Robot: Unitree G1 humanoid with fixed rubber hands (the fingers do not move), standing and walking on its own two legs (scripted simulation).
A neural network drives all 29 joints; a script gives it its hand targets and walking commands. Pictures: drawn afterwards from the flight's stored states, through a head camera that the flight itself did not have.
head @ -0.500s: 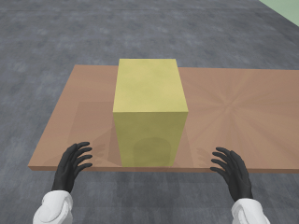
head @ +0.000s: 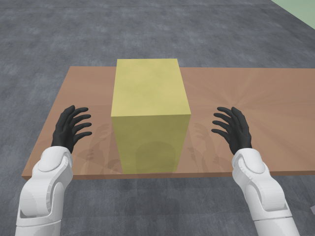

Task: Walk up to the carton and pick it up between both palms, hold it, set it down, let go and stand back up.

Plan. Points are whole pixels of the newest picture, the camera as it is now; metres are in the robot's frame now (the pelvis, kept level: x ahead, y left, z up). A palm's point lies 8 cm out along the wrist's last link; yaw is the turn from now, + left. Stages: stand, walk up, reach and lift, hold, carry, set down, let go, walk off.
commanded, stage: reach and lift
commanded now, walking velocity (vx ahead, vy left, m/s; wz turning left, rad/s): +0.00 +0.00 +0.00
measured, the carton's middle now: (148, 119) +0.42 +0.04 +0.05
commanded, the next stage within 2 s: none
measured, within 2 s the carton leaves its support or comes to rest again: neither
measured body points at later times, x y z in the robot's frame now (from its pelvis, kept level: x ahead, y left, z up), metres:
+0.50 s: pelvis +0.00 +0.00 +0.00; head +0.01 +0.01 +0.45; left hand +0.37 +0.21 +0.17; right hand +0.40 -0.16 +0.16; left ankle +0.00 +0.14 -0.75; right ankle +0.00 -0.11 -0.75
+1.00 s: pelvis +0.00 +0.00 +0.00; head +0.01 +0.02 +0.45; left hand +0.43 +0.22 +0.23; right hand +0.46 -0.14 +0.22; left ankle +0.00 +0.14 -0.75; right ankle +0.00 -0.11 -0.75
